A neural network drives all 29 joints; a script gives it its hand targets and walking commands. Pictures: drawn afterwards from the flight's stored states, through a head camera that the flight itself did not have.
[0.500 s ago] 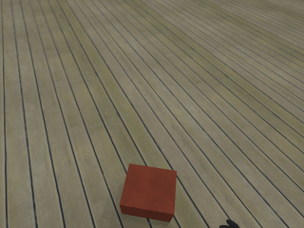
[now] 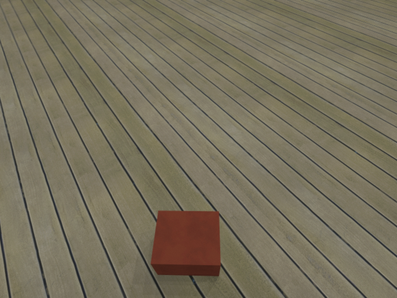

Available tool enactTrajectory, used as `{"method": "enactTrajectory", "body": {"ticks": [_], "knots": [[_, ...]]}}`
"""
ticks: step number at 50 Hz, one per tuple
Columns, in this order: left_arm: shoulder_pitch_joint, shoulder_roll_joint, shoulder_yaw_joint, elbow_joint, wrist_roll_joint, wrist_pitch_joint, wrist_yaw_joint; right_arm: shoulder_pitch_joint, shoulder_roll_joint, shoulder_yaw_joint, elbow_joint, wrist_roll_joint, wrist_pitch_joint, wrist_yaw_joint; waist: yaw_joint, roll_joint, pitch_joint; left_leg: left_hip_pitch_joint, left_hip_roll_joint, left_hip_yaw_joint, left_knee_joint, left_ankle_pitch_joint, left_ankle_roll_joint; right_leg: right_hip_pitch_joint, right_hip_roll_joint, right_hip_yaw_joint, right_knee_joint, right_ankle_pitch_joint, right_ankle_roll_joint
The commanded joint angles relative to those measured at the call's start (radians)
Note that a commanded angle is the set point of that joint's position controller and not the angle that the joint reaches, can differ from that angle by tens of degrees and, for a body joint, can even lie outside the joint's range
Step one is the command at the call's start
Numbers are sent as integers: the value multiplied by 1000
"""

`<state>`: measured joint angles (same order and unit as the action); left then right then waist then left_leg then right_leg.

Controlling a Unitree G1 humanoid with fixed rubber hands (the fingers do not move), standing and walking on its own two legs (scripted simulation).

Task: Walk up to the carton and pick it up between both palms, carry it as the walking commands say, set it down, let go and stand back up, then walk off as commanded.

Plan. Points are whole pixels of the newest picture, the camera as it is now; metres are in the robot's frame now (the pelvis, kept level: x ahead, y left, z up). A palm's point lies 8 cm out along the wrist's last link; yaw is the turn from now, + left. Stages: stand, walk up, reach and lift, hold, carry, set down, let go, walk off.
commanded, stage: walk up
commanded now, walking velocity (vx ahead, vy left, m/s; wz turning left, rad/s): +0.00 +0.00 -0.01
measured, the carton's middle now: (188, 243) +0.46 +0.08 -0.69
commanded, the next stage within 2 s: none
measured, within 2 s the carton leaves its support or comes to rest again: neither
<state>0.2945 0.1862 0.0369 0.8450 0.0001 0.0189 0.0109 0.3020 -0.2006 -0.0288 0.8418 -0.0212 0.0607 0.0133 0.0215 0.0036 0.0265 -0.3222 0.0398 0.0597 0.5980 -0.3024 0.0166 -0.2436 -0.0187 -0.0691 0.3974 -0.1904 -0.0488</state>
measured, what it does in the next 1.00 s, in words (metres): steps on the spot: left foot, then right foot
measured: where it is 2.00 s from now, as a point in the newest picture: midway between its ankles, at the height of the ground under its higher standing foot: outside the picture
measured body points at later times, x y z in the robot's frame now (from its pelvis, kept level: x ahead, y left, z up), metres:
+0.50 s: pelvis -0.03 +0.10 +0.00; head -0.02 +0.12 +0.45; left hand +0.01 +0.33 -0.16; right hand +0.02 -0.15 -0.13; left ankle -0.01 +0.16 -0.75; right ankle -0.07 -0.05 -0.68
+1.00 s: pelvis +0.02 +0.06 -0.01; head +0.05 +0.04 +0.44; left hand +0.14 +0.29 -0.14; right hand -0.04 -0.18 -0.15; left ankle -0.01 +0.16 -0.75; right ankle +0.05 -0.05 -0.74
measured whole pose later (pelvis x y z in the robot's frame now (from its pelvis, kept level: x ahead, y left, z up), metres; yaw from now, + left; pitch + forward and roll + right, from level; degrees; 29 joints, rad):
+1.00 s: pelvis +0.02 +0.06 -0.01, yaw -1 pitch +2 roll +1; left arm 0.19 0.17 0.04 0.85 0.00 0.00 -0.01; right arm 0.54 -0.20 -0.03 0.85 -0.02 -0.02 -0.01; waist -0.03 0.02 0.02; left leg -0.17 0.00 0.11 0.43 -0.29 0.03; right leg -0.33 -0.04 -0.09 0.54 -0.33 0.01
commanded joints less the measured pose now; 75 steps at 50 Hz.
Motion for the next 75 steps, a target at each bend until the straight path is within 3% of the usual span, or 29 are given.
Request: {"method": "enactTrajectory", "body": {"ticks": [1, 5, 6, 8, 12, 13, 14, 15, 16, 17, 18, 21, 24, 30, 36, 42, 44, 47, 48, 50, 51, 53, 55, 57, 59, 60, 65, 72, 75], "knots": [[126, 122, 34, 45, 18, -50, 19, 17, -47, -20, 11, 21, -49, -16, 24, -165, -229, -2, -38, -19, -10, -105, -35, 376, -231, 132, 2, 773, -33], [19, 146, 42, 30, 16, -37, 24, 46, -59, -28, 19, 14, -50, -26, -19, -128, -174, 101, -11, 15, -158, 93, -26, 184, -223, 133, 48, 447, -28], [106, 225, 67, 29, 24, -24, 43, -14, -121, -58, -8, 3, -29, -15, 27, -57, -137, -42, -36, 26, -1, 96, -38, 236, -322, 283, 31, 335, -74], [161, 248, 75, 34, 39, -12, 55, -86, -109, -50, -49, -3, -4, -5, 60, -151, -50, -225, -6, -27, 208, -174, -50, 208, -458, 415, -94, 208, -145], [-85, 213, 81, -36, 44, 11, 24, 64, -65, -15, 12, -3, -9, 8, -83, -192, 14, 120, -6, 8, -1, -70, -7, -197, -289, 196, -171, -435, -58], [-101, 127, 53, -28, 26, 12, 19, 122, -73, -4, 45, -1, -30, -7, -103, -106, 72, 172, 27, -61, -173, 33, -15, -200, -150, 57, 30, -291, -7], [-32, 76, 19, -8, 28, 3, 12, 113, -135, -24, 45, -8, -47, -17, -68, 142, 17, 155, 140, -170, -324, -77, 10, -191, -68, -13, 171, -216, 23], [-27, 89, 18, -39, 37, 7, 15, 100, -209, -45, 31, -11, -37, -15, -75, 346, 24, 41, 245, -385, -473, -360, 85, -241, 2, -43, 377, -305, 56], [-38, 84, 27, -52, 35, 21, 8, 111, -213, -42, 39, -16, -38, -10, -78, 390, 101, -23, 278, -480, -586, -587, 129, -286, 31, -7, 553, -371, 48], [-44, 91, 38, -54, 38, 27, -10, 106, -209, -45, 21, -24, -47, -16, -43, 239, 86, -18, 323, -538, -587, -675, 115, -333, 18, 64, 636, -321, 62], [-19, 77, 31, -28, 35, 25, -17, -10, -188, -41, -3, -16, -56, -24, 5, 125, 128, -78, 287, -407, -515, -442, 74, -268, -18, 114, 562, -220, 59], [6, 76, 23, 6, 40, -3, -22, 25, -164, -51, 13, -10, -70, -19, -32, 198, 5, 71, 166, -243, -453, -315, 103, -206, -8, -13, 568, -271, 59], [-30, 71, 17, 29, 39, -7, -29, 208, -168, -43, 58, -4, -100, -30, -88, 27, -8, 366, 259, -394, -454, -230, 87, -414, -15, 46, 644, -164, 68], [-65, 55, 11, 6, 34, -26, -34, 307, -142, -33, 81, 1, -128, -36, -122, 175, -48, 476, 233, -335, -388, 160, 72, -406, -22, 51, 569, -122, 76], [-87, 48, 13, -14, 33, -26, -37, 374, -138, -36, 67, 4, -128, -43, -125, 134, -37, 456, 230, -313, -345, 340, 70, -392, -22, 30, 555, -134, 72], [-196, 24, 8, -75, 36, -29, -39, 351, -119, -46, 64, -14, -120, -42, -134, 126, 55, 315, 228, -270, -432, 8, 152, -356, -55, 16, 432, -154, 83], [-189, 26, -3, -80, 19, -36, -28, 277, -122, -47, 49, -31, -90, -30, -127, 260, 77, 189, 120, -127, -383, 39, 112, -205, -41, -38, 252, -244, 74], [-14, 18, 5, -35, 15, -49, -10, 274, -104, -41, 56, -18, -83, -37, -37, 90, -39, 104, 83, -115, -222, 183, 94, 98, -11, -94, 1, -44, 74], [45, 64, 22, 5, 17, -55, -4, 267, -92, -42, 62, -14, -92, -37, 10, 48, -128, 17, 75, -92, -120, 174, 85, 263, -69, -27, 7, 22, 53], [263, 267, 73, 59, 23, -54, 17, 194, -62, -27, -18, -5, -82, -24, 100, -335, -205, -323, -20, 1, 310, -228, 13, 494, -520, 437, -69, 249, -88], [233, 247, 62, 56, 24, -48, 23, 161, -76, -34, -32, -5, -69, -20, 70, -253, -186, -303, -13, -75, 427, -225, 6, 406, -525, 431, -86, 330, -116], [-26, 117, 23, -16, 16, -49, 19, 128, -55, -41, -26, 0, -36, -17, -49, -206, -21, -83, -21, -104, 310, -114, -14, 118, -322, 160, -98, 658, -48], [-84, 71, 15, -35, 13, -42, 23, 190, -19, -25, 13, -2, -28, -16, -67, -255, -3, -41, -31, -62, 334, -101, -29, 30, -242, 50, -89, 538, -66], [-29, 82, 20, -39, 35, -36, 27, 149, -29, -19, 11, -5, -2, -20, -43, -196, 39, -51, -32, -65, 322, -105, -35, 9, -276, 154, -118, 434, -62], [-46, 68, 9, -33, 38, -30, 31, 149, -12, -3, 25, -2, -13, -17, -34, -219, 1, 16, -24, -45, 215, -75, -36, -1, -212, 69, -109, 326, -57], [79, 153, 36, -29, 45, -27, 42, 91, -71, -34, 3, -16, 1, -12, -1, -103, 7, -149, -42, -37, 323, -122, -58, 97, -335, 213, -97, 314, -85], [121, 204, 51, -9, 34, -22, 55, -32, -100, -38, -21, -2, 16, -2, 37, -150, -12, -231, -14, -63, 373, -142, -73, 169, -378, 257, -72, 416, -109], [38, 225, 71, -33, 52, -10, 36, -76, -69, -8, -24, 6, 7, 12, 21, -258, 16, -70, -17, -40, 90, -155, -48, 56, -323, 202, -72, 185, -80], [-23, 216, 72, -45, 36, 10, 28, 57, -63, -9, 21, 3, -15, 5, -52, -237, 7, 110, -47, 35, -182, 43, -47, -42, -258, 125, 8, 61, -25]]}}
